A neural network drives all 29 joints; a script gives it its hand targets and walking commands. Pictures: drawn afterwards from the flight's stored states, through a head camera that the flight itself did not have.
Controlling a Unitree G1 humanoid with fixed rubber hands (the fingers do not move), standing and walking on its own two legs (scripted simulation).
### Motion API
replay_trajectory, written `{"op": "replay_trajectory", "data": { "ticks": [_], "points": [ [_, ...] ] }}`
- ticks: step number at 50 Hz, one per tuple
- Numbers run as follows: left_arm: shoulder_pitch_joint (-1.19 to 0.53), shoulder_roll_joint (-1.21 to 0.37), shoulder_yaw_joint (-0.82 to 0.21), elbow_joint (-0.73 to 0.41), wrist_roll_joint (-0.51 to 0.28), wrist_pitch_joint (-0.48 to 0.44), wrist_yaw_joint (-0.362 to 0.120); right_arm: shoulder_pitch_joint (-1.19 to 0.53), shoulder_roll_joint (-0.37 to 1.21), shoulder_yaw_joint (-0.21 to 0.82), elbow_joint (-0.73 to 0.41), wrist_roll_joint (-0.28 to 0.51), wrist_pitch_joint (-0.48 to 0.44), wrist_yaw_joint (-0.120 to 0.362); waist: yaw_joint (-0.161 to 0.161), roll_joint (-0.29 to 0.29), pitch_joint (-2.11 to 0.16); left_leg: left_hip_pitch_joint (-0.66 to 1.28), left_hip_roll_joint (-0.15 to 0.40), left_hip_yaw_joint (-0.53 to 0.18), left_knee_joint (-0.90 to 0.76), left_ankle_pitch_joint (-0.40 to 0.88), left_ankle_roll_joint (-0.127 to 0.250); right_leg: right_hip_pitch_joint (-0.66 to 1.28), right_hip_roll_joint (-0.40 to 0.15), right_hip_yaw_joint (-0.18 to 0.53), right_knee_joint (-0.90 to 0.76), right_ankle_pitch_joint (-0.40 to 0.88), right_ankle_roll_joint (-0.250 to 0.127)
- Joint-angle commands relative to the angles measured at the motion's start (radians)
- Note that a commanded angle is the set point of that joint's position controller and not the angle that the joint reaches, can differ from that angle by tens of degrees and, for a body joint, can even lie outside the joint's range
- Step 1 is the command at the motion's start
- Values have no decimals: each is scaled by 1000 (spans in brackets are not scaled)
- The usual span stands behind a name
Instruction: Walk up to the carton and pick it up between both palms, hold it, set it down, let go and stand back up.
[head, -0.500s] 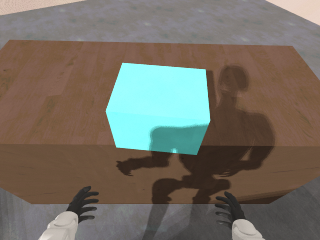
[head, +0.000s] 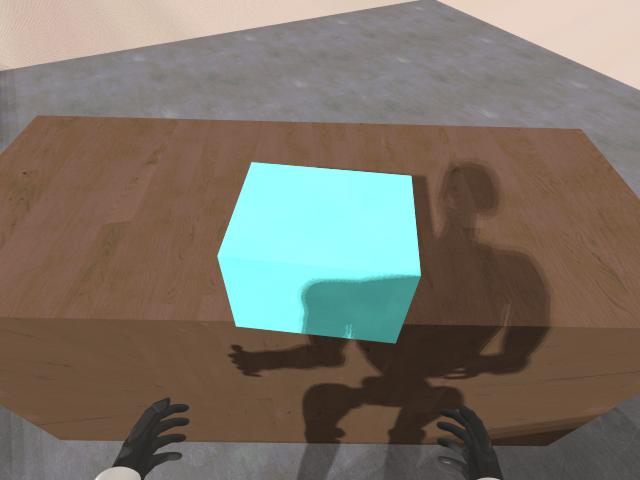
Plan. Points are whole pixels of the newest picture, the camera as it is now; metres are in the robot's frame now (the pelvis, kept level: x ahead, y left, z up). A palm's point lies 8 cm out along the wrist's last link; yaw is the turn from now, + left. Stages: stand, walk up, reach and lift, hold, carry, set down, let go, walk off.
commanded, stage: reach and lift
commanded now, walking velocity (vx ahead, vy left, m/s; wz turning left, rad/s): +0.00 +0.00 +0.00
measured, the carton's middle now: (322, 251) +0.44 +0.01 +0.01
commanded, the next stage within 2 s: none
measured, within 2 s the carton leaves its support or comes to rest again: neither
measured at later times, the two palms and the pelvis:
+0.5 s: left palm (126, 422) +0.19 +0.24 -0.02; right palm (485, 435) +0.20 -0.19 -0.02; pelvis +0.02 +0.01 +0.00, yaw +0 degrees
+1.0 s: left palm (133, 355) +0.26 +0.25 +0.02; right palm (473, 361) +0.27 -0.18 +0.02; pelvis +0.02 +0.01 +0.00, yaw +0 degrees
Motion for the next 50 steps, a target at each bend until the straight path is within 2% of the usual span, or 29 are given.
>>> {"op": "replay_trajectory", "data": {
  "ticks": [1, 12, 17, 24, 30, 39, 45, 50],
  "points": [
    [-28, 149, 59, -143, -6, -64, 0, -33, -64, -20, -156, -2, -64, -7, 6, 27, -56, 90, -22, 14, -60, 157, 17, 8, 15, -14, -95, 74, -2],
    [-28, 167, 50, -184, -58, -213, -8, -30, -101, -7, -174, 23, -225, 6, 9, 44, -106, 124, -20, -2, -33, 300, 10, 42, 22, 6, -69, 192, -10],
    [-30, 182, 32, -214, -90, -272, -11, -35, -120, 4, -200, 45, -286, 14, 4, 30, -125, 136, -16, -10, -23, 325, 9, 45, 19, 12, -67, 212, -11],
    [-33, 207, 18, -244, -119, -330, -11, -49, -126, 12, -225, 73, -342, 16, 14, 34, -114, 123, -11, -19, -35, 288, 14, 50, 6, 24, -77, 195, -19],
    [-69, 215, 7, -249, -136, -350, -9, -100, -126, 13, -230, 85, -360, 9, 16, 39, -81, 96, -1, -27, -61, 189, 20, 43, -1, 26, -90, 130, -24],
    [-257, 225, -3, -243, -165, -364, 0, -282, -128, -7, -214, 97, -367, -13, 7, 45, -110, 60, 16, -38, -62, 43, 29, -6, -9, 22, -73, 24, -28],
    [-360, 244, -8, -189, -186, -367, 2, -402, -136, -13, -177, 122, -368, -26, 17, 31, -157, 54, 16, -40, -36, 63, 33, -12, -10, 23, -53, 29, -26],
    [-436, 271, -3, -152, -193, -354, -3, -481, -144, -24, -145, 141, -352, -34, 24, 36, -205, 85, 9, -34, -19, 166, 28, 11, -3, 28, -52, 100, -22]
  ]
}}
